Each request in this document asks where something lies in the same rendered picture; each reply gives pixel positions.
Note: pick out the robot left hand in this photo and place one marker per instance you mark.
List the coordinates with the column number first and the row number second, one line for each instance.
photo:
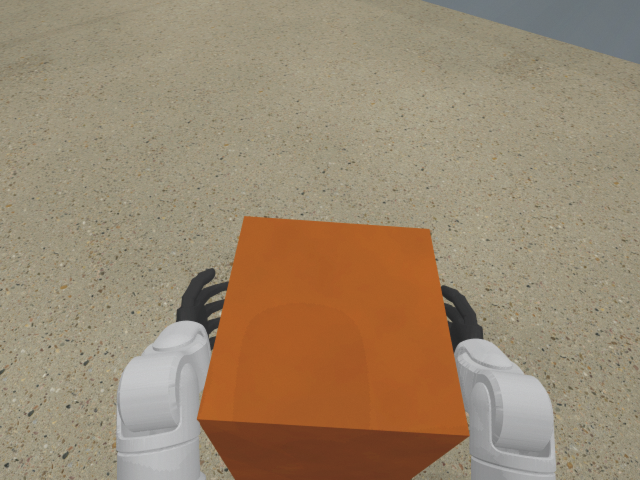
column 193, row 300

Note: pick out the left robot forearm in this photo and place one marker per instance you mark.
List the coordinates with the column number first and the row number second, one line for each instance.
column 157, row 406

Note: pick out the carton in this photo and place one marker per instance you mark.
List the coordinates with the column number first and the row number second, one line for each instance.
column 333, row 358

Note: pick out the robot right hand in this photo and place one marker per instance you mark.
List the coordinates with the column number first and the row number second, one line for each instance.
column 464, row 324

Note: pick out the right robot forearm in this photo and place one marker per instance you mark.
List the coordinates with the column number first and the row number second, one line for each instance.
column 511, row 421

